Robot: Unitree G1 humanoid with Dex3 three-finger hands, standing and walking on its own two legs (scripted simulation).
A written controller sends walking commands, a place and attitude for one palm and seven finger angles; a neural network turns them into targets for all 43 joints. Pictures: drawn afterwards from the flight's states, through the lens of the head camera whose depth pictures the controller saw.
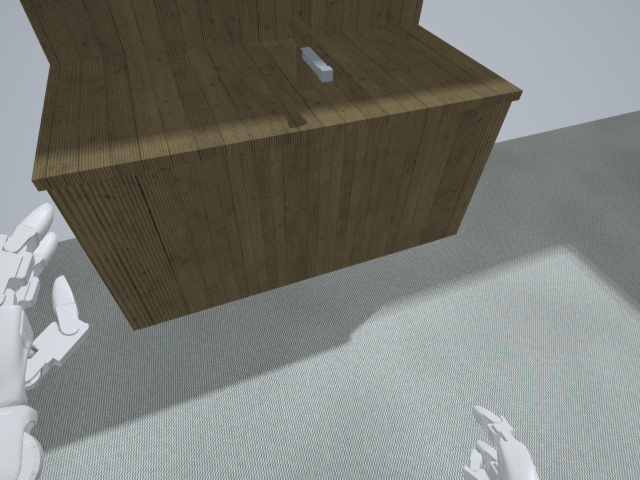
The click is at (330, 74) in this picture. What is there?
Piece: tap's lever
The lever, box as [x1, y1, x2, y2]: [319, 66, 332, 82]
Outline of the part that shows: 329,66 319,67 319,78 322,82 332,80 332,69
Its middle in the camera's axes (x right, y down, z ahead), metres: +0.01 -0.41 +0.95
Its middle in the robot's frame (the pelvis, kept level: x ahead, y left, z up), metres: +0.99 +0.06 +0.06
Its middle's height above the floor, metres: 0.84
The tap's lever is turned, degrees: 0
